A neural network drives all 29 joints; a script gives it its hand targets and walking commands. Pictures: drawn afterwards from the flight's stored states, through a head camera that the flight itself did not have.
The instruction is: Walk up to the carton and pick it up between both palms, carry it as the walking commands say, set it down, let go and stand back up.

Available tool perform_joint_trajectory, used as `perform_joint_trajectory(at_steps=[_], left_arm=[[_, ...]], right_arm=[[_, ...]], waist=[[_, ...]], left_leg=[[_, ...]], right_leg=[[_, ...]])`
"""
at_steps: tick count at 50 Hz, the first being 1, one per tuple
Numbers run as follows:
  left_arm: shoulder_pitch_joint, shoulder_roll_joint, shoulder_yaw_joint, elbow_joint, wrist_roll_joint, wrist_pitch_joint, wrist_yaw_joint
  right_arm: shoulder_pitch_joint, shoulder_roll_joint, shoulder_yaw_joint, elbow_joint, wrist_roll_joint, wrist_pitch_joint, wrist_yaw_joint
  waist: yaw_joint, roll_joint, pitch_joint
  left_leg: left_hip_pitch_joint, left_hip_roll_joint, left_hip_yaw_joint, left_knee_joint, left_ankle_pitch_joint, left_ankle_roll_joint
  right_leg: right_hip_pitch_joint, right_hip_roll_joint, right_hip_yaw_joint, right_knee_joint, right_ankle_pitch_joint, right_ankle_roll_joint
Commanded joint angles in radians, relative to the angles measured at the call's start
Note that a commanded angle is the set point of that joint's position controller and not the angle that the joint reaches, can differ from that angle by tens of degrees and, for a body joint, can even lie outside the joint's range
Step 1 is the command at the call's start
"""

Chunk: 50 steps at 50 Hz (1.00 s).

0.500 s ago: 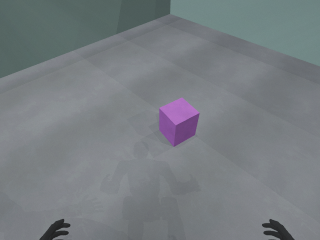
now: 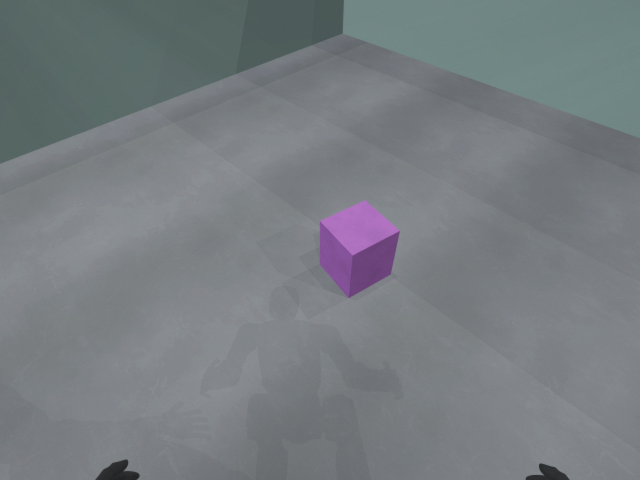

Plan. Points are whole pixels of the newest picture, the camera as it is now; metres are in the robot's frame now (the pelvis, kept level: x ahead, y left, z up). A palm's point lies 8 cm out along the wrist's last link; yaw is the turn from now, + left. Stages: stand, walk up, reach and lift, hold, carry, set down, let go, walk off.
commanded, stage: stand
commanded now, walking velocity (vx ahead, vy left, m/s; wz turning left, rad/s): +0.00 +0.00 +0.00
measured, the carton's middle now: (357, 249) +1.06 -0.11 -0.64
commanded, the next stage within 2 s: walk up in 0.40 s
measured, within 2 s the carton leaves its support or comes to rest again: neither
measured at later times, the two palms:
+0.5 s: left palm out of the picture +0.10 +0.30 -0.09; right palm out of the picture +0.10 -0.30 -0.09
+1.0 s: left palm (104, 478) +0.17 +0.28 -0.06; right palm out of the picture +0.11 -0.42 -0.10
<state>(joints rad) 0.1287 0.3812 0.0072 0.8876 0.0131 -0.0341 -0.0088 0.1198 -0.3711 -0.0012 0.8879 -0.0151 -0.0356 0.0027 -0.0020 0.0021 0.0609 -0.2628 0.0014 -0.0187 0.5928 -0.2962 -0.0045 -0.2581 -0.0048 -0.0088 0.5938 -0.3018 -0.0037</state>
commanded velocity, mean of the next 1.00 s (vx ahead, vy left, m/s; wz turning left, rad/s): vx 0.00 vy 0.00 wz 0.00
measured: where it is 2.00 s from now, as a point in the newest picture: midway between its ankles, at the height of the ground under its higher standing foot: (338, 417)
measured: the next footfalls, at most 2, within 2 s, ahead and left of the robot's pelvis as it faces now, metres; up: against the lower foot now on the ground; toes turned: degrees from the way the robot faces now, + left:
right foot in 0.90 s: +0.16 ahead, -0.17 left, +0.00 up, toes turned -6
left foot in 1.36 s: +0.33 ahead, +0.08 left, +0.00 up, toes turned +1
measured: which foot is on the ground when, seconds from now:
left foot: down 0.00-0.90, up 0.92-1.00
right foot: down 0.00-0.68, up 0.70-0.88, down 0.90-1.00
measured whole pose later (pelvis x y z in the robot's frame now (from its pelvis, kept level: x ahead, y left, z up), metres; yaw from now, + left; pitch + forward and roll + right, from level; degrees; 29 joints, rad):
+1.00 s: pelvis +0.07 -0.07 +0.00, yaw -3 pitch -5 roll +0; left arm 0.25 0.48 0.08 0.88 0.02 -0.08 -0.05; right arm 0.25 -0.49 -0.09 0.91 -0.02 -0.03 0.05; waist -0.01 0.05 0.07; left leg -0.37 0.02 -0.09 1.04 -0.41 0.06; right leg -0.29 0.00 -0.06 0.61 -0.24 -0.04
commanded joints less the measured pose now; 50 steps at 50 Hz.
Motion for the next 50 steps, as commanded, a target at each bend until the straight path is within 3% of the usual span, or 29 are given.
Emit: perform_joint_trajectory(at_steps=[1,29,30,31,32,33,34,35,36,37,39,41,42,43,44,45,46,47,48,50], left_arm=[[-0.058,0.172,0.036,-0.028,-0.003,-0.016,0.005],[-0.092,0.177,0.022,0.137,-0.006,-0.004,0.008],[-0.023,0.269,0.075,0.058,0.005,-0.014,-0.021],[-0.028,0.266,0.081,0.063,0.011,-0.012,-0.030],[-0.066,0.256,0.081,0.050,0.012,-0.012,-0.035],[-0.110,0.229,0.074,0.019,0.016,-0.015,-0.041],[-0.138,0.220,0.073,-0.011,0.013,-0.021,-0.041],[-0.145,0.221,0.073,-0.027,0.017,-0.028,-0.037],[-0.130,0.221,0.073,-0.032,0.012,-0.035,-0.039],[-0.107,0.233,0.078,-0.034,0.013,-0.040,-0.046],[-0.033,0.241,0.094,-0.025,0.015,-0.031,-0.068],[0.083,0.222,0.102,-0.012,0.004,-0.024,-0.081],[0.165,0.217,0.107,0.012,0.001,-0.027,-0.079],[0.258,0.236,0.121,0.046,0.006,-0.033,-0.070],[0.367,0.288,0.141,0.071,0.018,-0.043,-0.055],[0.423,0.387,0.161,0.045,0.027,-0.047,-0.040],[0.282,0.424,0.154,-0.018,0.016,-0.047,-0.032],[0.167,0.415,0.150,-0.068,0.005,-0.050,-0.025],[0.124,0.376,0.142,-0.086,-0.008,-0.058,-0.020],[0.109,0.362,0.136,-0.091,0.001,-0.067,-0.018]], right_arm=[[-0.053,-0.181,-0.036,-0.034,0.003,-0.016,-0.007],[-0.080,-0.189,-0.025,0.122,0.005,-0.003,-0.009],[0.004,-0.300,-0.082,0.064,-0.007,-0.021,0.015],[0.018,-0.306,-0.091,0.068,-0.017,-0.024,0.022],[0.051,-0.308,-0.097,0.074,-0.020,-0.024,0.026],[0.097,-0.316,-0.106,0.078,-0.019,-0.027,0.027],[0.135,-0.347,-0.125,0.069,-0.022,-0.033,0.023],[0.159,-0.368,-0.140,0.057,-0.023,-0.040,0.019],[0.161,-0.361,-0.143,0.044,-0.019,-0.043,0.018],[0.150,-0.340,-0.141,0.030,-0.018,-0.043,0.019],[0.060,-0.323,-0.137,-0.020,-0.017,-0.041,0.026],[-0.061,-0.332,-0.132,-0.066,-0.013,-0.038,0.037],[-0.108,-0.320,-0.130,-0.081,-0.013,-0.032,0.041],[-0.087,-0.280,-0.121,-0.084,-0.021,-0.025,0.040],[-0.022,-0.223,-0.102,-0.094,-0.021,-0.022,0.041],[-0.004,-0.173,-0.082,-0.132,-0.012,-0.026,0.039],[0.008,-0.239,-0.100,-0.117,-0.001,-0.013,0.031],[0.054,-0.287,-0.110,-0.091,-0.002,-0.011,0.036],[0.109,-0.318,-0.121,-0.062,-0.003,-0.011,0.046],[0.140,-0.320,-0.124,-0.044,0.004,-0.005,0.057]], waist=[[-0.002,-0.008,-0.103],[0.005,0.006,-0.069],[-0.005,0.008,-0.169],[-0.020,0.015,-0.082],[-0.049,0.041,-0.022],[-0.077,0.081,0.012],[-0.103,0.152,0.054],[-0.119,0.128,0.034],[-0.109,0.095,0.003],[-0.095,0.078,-0.011],[-0.042,0.115,0.019],[0.043,0.200,0.027],[0.096,0.187,0.009],[0.129,0.067,-0.030],[0.160,-0.141,-0.073],[0.183,-0.382,-0.048],[0.113,-0.210,0.009],[0.052,-0.093,0.070],[0.009,-0.022,0.045],[-0.015,-0.104,0.049]], left_leg=[[0.036,0.092,-0.098,-0.145,0.143,0.057],[0.113,0.112,-0.096,-0.293,0.173,0.035],[0.171,0.085,-0.096,-0.218,-0.323,0.095],[0.151,0.108,-0.150,-0.226,-0.455,0.115],[0.174,0.130,-0.199,-0.274,-0.512,0.133],[0.239,0.203,-0.295,-0.349,-0.528,0.170],[0.303,0.324,-0.420,-0.433,-0.480,0.223],[0.384,0.393,-0.479,-0.453,-0.369,0.276],[0.445,0.402,-0.461,-0.445,-0.293,0.294],[0.431,0.369,-0.405,-0.437,-0.269,0.281],[0.188,0.283,-0.254,-0.441,-0.314,0.234],[-0.082,0.248,-0.140,-0.443,-0.302,0.185],[-0.184,0.211,-0.072,-0.371,-0.318,0.161],[-0.254,0.148,-0.010,-0.169,-0.328,0.140],[-0.406,0.066,0.067,0.128,-0.360,0.114],[-0.545,-0.046,0.017,0.453,-0.327,0.092],[-0.520,-0.024,-0.140,0.585,-0.235,0.075],[-0.495,0.036,-0.157,0.583,-0.149,0.071],[-0.426,0.071,-0.144,0.550,-0.076,0.067],[-0.323,0.073,-0.102,0.477,-0.017,0.035]], right_leg=[[0.048,-0.090,0.105,-0.150,0.144,-0.048],[0.131,-0.110,0.101,-0.297,0.160,-0.026],[0.070,-0.061,0.115,-0.222,-0.266,-0.059],[-0.068,-0.070,0.138,-0.195,-0.374,-0.063],[-0.190,-0.052,0.117,-0.153,-0.393,-0.050],[-0.308,-0.022,0.066,-0.051,-0.305,-0.030],[-0.416,-0.005,0.010,0.118,-0.148,-0.024],[-0.485,-0.041,0.076,0.192,-0.156,-0.020],[-0.493,-0.067,0.100,0.184,-0.162,-0.017],[-0.475,-0.071,0.088,0.179,-0.156,-0.005],[-0.297,-0.053,0.043,0.160,-0.120,0.002],[-0.013,-0.052,-0.005,0.062,-0.044,-0.022],[0.152,-0.033,-0.051,-0.012,0.054,-0.026],[0.290,0.007,-0.054,-0.047,0.061,-0.020],[0.457,-0.016,0.042,-0.093,-0.044,-0.042],[0.399,-0.246,0.495,-0.345,-0.452,-0.106],[0.240,-0.385,0.721,-0.476,-0.682,-0.167],[0.172,-0.388,0.678,-0.464,-0.616,-0.193],[0.135,-0.338,0.578,-0.437,-0.520,-0.184],[0.007,-0.294,0.424,-0.453,-0.423,-0.186]])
